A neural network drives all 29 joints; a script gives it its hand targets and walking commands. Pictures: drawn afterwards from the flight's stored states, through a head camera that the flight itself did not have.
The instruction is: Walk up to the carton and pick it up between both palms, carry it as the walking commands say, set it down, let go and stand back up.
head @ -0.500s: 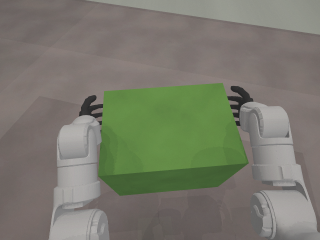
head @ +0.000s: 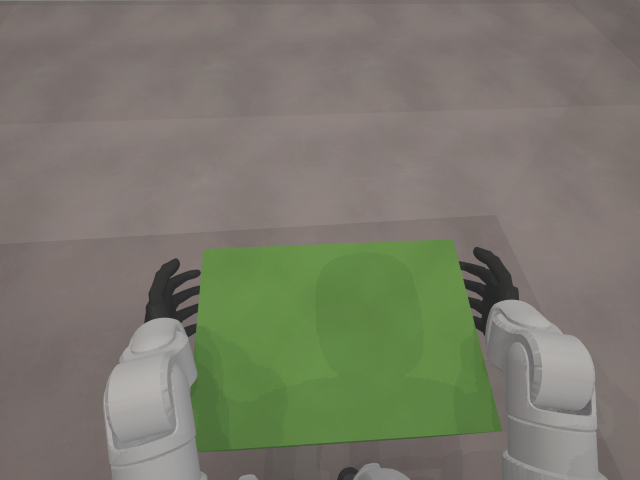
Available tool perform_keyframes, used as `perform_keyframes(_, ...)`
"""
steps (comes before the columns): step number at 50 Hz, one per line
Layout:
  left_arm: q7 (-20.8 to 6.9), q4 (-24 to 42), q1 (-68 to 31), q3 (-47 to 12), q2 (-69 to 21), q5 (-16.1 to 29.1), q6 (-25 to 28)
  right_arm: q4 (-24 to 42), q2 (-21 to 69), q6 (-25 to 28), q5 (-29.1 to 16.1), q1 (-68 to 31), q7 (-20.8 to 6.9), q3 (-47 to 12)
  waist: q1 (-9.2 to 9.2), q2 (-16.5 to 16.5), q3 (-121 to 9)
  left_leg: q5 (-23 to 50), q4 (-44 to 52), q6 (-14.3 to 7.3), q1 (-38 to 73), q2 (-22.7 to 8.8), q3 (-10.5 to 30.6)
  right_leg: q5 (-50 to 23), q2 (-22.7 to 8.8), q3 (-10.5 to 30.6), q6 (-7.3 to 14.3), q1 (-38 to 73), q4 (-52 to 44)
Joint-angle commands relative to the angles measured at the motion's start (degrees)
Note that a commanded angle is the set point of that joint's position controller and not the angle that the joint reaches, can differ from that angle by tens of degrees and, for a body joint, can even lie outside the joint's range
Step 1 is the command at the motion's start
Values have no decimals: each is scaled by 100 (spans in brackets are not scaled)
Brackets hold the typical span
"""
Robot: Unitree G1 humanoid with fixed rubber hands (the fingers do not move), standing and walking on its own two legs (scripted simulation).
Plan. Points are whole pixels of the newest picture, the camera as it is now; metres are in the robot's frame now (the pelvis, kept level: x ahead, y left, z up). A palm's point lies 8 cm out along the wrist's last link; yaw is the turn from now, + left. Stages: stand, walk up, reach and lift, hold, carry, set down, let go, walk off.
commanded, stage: carry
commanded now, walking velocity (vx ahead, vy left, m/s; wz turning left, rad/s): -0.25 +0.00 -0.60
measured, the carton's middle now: (330, 354) +0.28 -0.01 -0.04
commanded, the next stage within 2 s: none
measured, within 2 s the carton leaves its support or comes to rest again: neither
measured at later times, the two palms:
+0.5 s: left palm (213, 470) +0.15 +0.10 +0.08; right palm out of the picture +0.04 -0.24 +0.07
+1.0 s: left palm out of the picture +0.03 +0.12 +0.10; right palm out of the picture -0.16 -0.19 +0.11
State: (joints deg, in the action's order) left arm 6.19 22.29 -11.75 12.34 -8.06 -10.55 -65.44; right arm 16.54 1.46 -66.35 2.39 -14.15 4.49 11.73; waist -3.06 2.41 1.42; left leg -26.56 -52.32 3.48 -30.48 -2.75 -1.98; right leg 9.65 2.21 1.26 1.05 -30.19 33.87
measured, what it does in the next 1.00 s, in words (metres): walks backwards, turning right: left foot, then right foot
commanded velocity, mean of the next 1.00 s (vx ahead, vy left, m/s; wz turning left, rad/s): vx -0.25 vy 0.00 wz -0.60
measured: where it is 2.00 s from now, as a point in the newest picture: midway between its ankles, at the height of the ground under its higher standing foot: outside the picture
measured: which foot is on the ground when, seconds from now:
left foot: up 0.00-0.04, down 0.06-0.38, up 0.40-0.68, down 0.70-1.00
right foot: down 0.00-0.06, up 0.08-0.38, down 0.40-0.70, up 0.72-1.00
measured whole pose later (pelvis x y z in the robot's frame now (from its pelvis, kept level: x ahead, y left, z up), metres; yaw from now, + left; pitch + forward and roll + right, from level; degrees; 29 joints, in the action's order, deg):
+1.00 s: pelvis -0.30 +0.10 +0.01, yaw -35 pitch +3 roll -3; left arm 6.5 19.2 -9.8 11.2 -4.2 -6.9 -65.4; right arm 17.3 5.8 -65.5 7.7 -9.5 3.6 11.1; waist 2.8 -0.5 -4.4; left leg -11.0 -31.7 -2.3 -23.6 -8.0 -10.7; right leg 27.7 0.1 -2.8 -2.4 -24.8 54.5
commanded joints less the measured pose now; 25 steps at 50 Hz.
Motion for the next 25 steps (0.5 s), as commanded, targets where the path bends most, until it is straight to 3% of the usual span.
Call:
perform_keyframes(1, -1782, 480, -2103, -4280, -4719, 2639, -110, 831, 5393, 52, -2543, -2263, -1868, -4532, 395, 483, -2946, 119, 1068, -111, 620, 304, -95, -3661, -1576, 1445, 769, 2500, -365)
perform_keyframes(2, -1822, 341, -2047, -4217, -4664, 2486, -139, 757, 5673, 19, -2454, -2338, -1914, -4499, 283, 574, -2736, 888, 1616, -229, 1143, 29, 85, -3048, -1313, 988, 572, 1803, -152)
perform_keyframes(3, -1826, 397, -2027, -4368, -4625, 2531, -127, 845, 5380, 48, -2402, -2363, -1914, -4416, 237, -13, -2892, 1988, 2720, -334, 2164, -436, 416, -1537, -880, 752, 258, 1024, 305)
perform_keyframes(4, -1902, 357, -2089, -4369, -4627, 2656, -165, 693, 5419, 54, -2277, -2239, -1926, -4393, 290, -1391, -2610, 4053, 2899, -1052, 2705, -1862, 1716, 1059, 33, 20, -134, -289, 1462)
perform_keyframes(5, -1869, 166, -2018, -4563, -4547, 2727, -178, 378, 5346, 78, -2124, -1641, -1912, -4310, 198, -2159, -2383, 5756, 2944, -1814, 2141, -2837, 2016, 2750, 117, -436, -189, -680, 3225)
perform_keyframes(6, -1929, 336, -2495, -4754, -4932, 2907, -139, 751, 5516, 99, -2135, -2110, -1894, -4389, 301, -1583, -2112, 6270, 2804, -1986, 1974, -2749, 1754, 2609, -122, 30, -190, -799, 3705)
perform_keyframes(7, -1993, 140, -2417, -4686, -4926, 2896, -157, 931, 5351, 69, -2053, -2198, -1873, -4439, 316, -887, -2080, 5840, 2802, -1861, 1668, -2569, 1437, 2300, -72, 87, -206, -614, 4398)
perform_keyframes(8, -2004, -352, -2096, -4595, -4796, 2838, -180, 905, 5359, 7, -2096, -2437, -1824, -4352, 400, -971, -1809, 5234, 2748, -1554, 1633, -1949, 728, 1938, -183, 91, -396, -708, 4325)
perform_keyframes(9, -2036, 180, -2410, -4835, -4735, 3066, -88, 828, 5347, 47, -1994, -2139, -1804, -4374, 406, -1235, -1869, 4930, 2652, -1340, 1841, -1770, 192, 1782, -233, -286, -399, -530, 3559)
perform_keyframes(10, -2047, -5, -2309, -4788, -4647, 3083, -157, 755, 5195, -5, -1968, -2041, -1775, -4335, 401, -1037, -1679, 4571, 2630, -1134, 1754, -1651, 42, 1726, -135, -491, -401, -382, 3292)
perform_keyframes(11, -2037, 138, -2588, -4910, -4502, 3148, -96, 720, 5030, 32, -1777, -1892, -1795, -4175, 381, -1439, -1613, 4152, 2603, -974, 1830, -1398, -303, 1595, -48, -638, -409, -318, 3087)
perform_keyframes(12, -1985, -28, -2119, -4776, -4139, 3103, -150, 204, 4923, -29, -1759, -1313, -1777, -4117, 346, -1623, -1690, 3461, 2788, -1011, 1747, -1431, -206, 1678, -105, -632, -441, -44, 2443)
perform_keyframes(13, -1984, 8, -2284, -4831, -4277, 3111, -122, 573, 4780, 22, -1729, -1462, -1784, -4087, 314, -1605, -1820, 3375, 2749, -1147, 2007, -1516, -178, 1984, -24, -788, -405, 132, 1820)
perform_keyframes(14, -2020, 42, -2305, -4830, -4361, 3108, -166, 661, 4985, -29, -1887, -1835, -1759, -4219, 302, -1345, -1837, 3360, 2833, -1152, 2096, -1724, 126, 1877, 59, -934, -311, 320, 1499)
perform_keyframes(15, -2026, -330, -2092, -4740, -4449, 3163, -249, 653, 4965, -70, -1928, -1950, -1726, -4137, 293, -1733, -1795, 3432, 2726, -1137, 1846, -1693, 72, 1550, -4, -759, -276, 502, 1270)
perform_keyframes(16, -2068, -188, -2381, -4688, -4431, 3243, -190, 671, 4854, -40, -1821, -1991, -1757, -4269, 321, -1413, -1844, 3162, 2764, -1108, 2050, -1965, 107, 1632, -2, -964, -203, 622, 653)
perform_keyframes(17, -2084, -326, -2306, -4716, -4390, 3190, -230, 401, 4854, -17, -1722, -1682, -1756, -4217, 410, -1737, -1930, 2967, 2456, -911, 1776, -1854, -40, 1083, -223, -585, -107, 1104, 32)
perform_keyframes(18, -2115, -706, -1807, -4500, -4286, 3102, -273, 52, 4897, -104, -1698, -1495, -1725, -4167, 392, -625, -1508, 2353, 2136, -797, 1244, -1686, -147, 725, -166, -692, -127, 1318, -770)
perform_keyframes(19, -2177, -644, -2056, -4344, -4397, 3079, -272, -36, 5040, -123, -1744, -1668, -1736, -4232, 388, -202, -1378, 1584, 1419, -436, 703, -1426, -461, 381, -689, 195, -38, 1632, -1361)
perform_keyframes(20, -2193, -675, -2227, -4231, -4348, 2998, -315, -108, 5195, -111, -1680, -1846, -1796, -4257, 370, 928, -1216, -587, 411, 18, -723, -802, -803, -1291, -2121, 1858, 239, 2210, -1438)
perform_keyframes(21, -2199, -1149, -1832, -4218, -4434, 2946, -332, 76, 5154, -95, -1772, -2144, -1788, -4302, 415, 1387, -1301, -1030, -421, 37, -872, -430, -305, -3145, -2557, 2120, 850, 1786, -1262)
perform_keyframes(22, -2237, -385, -2303, -4232, -4420, 3018, -206, 256, 5189, -55, -1774, -2130, -1840, -4336, 379, 922, -1324, -771, -982, -46, -724, -376, 46, -2728, -2386, 1889, 959, 1407, -1263)
perform_keyframes(23, -2224, -839, -2328, -4167, -4710, 2915, -260, 278, 5508, -59, -2077, -2784, -1883, -4450, 315, 884, -1496, -168, -1353, -60, -465, -336, -12, -2293, -1859, 1267, 672, 1267, -1085)
perform_keyframes(24, -2161, -511, -2731, -4220, -4689, 3056, -170, 115, 5741, 42, -2158, -2732, -1890, -4445, 300, 709, -1483, 271, -1497, -28, -598, -366, -83, -1617, -1763, 924, 635, 1126, -1100)
perform_keyframes(25, -2142, -167, -2727, -4160, -4716, 2989, -106, 247, 5606, 66, -2223, -2696, -1931, -4583, 294, 711, -1563, 503, -1579, -85, -306, -247, -53, -1213, -1482, 932, 590, 719, -1141)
